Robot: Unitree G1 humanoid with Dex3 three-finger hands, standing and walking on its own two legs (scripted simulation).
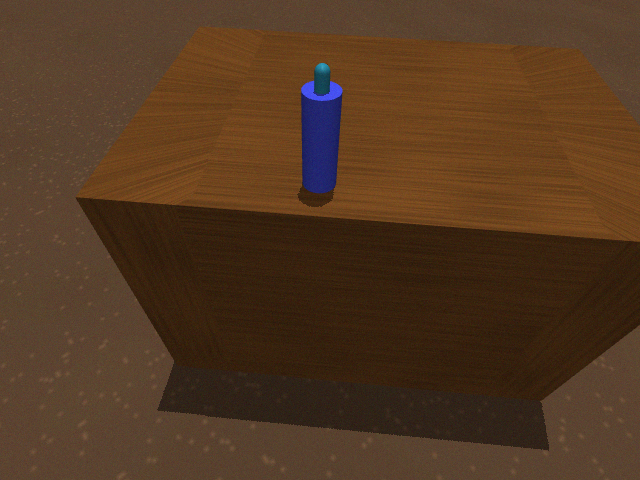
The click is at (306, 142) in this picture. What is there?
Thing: necked bottle
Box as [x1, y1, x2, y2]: [301, 63, 342, 192]
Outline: 324,63 320,63 315,67 314,80 304,84 301,88 302,181 303,185 308,190 313,192 325,192 330,190 335,184 342,90 339,85 329,80 329,68
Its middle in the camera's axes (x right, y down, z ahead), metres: +0.00 -0.19 +0.68
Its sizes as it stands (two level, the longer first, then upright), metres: 0.066 0.066 0.232
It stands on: a support 0.75 m high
